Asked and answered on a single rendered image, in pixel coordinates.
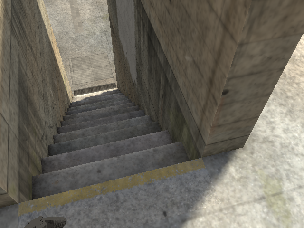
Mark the left robot hand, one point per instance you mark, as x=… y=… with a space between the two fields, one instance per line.
x=49 y=222

